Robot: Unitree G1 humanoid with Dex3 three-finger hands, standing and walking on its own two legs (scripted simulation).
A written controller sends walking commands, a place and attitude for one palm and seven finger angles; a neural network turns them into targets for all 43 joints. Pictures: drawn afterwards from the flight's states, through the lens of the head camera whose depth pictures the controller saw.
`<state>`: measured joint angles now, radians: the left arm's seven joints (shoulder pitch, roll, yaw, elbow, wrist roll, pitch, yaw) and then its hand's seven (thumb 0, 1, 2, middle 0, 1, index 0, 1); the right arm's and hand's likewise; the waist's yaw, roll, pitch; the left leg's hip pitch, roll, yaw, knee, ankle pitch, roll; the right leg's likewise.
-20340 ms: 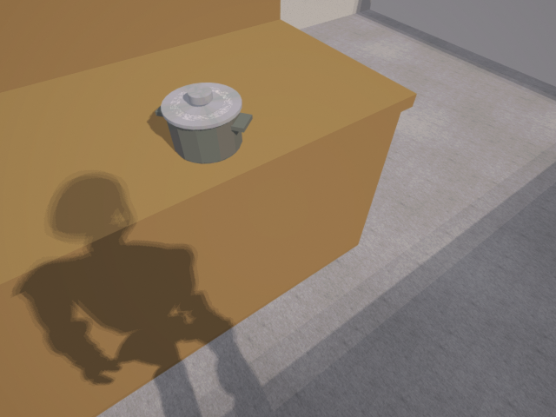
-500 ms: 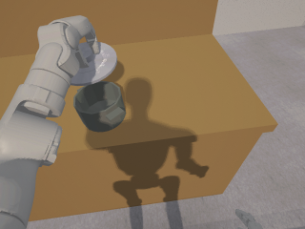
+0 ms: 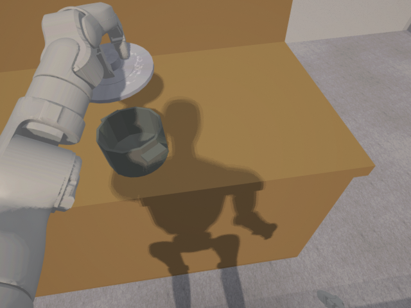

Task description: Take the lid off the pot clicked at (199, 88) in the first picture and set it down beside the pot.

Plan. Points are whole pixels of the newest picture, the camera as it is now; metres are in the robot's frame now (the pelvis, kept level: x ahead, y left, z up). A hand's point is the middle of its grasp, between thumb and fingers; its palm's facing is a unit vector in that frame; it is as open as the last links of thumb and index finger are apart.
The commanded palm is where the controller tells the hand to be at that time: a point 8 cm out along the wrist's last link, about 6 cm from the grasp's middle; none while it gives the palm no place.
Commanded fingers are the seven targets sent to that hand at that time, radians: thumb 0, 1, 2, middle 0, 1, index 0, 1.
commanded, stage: move the lid sideways beside the pot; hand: left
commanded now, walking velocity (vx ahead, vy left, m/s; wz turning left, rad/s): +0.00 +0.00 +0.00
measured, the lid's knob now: (106, 60) +0.50 +0.17 +0.24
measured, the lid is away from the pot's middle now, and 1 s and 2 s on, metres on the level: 0.01 0.13 0.24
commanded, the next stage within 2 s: none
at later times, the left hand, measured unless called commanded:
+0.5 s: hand (58, 66) +0.45 +0.23 +0.26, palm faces -0.19 -0.09 -0.98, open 7.7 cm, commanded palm +0.44 +0.24 +0.33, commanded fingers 0.00 0.59 1.01 -0.84 -1.04 -0.87 -1.05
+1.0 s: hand (27, 69) +0.45 +0.29 +0.26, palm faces -0.22 -0.09 -0.97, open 7.7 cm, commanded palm +0.44 +0.30 +0.33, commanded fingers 0.00 0.59 1.01 -0.84 -1.04 -0.87 -1.05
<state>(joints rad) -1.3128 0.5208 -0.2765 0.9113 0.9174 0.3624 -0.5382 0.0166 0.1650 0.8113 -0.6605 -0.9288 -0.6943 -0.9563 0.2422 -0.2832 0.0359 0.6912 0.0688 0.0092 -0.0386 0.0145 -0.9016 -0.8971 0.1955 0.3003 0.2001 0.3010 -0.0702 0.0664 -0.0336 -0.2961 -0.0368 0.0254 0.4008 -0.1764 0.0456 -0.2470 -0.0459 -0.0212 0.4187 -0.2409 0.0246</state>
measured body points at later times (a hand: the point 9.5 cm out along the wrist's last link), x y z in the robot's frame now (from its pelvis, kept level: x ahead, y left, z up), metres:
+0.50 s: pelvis +0.00 +0.00 +0.00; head +0.02 -0.02 +0.45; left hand +0.46 +0.23 +0.32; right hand +0.12 -0.26 -0.12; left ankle +0.02 +0.09 -0.74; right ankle -0.02 -0.14 -0.74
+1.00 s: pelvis +0.00 +0.01 +0.00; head +0.03 -0.01 +0.45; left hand +0.46 +0.29 +0.32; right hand +0.07 -0.26 -0.13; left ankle +0.02 +0.09 -0.74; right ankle -0.02 -0.14 -0.74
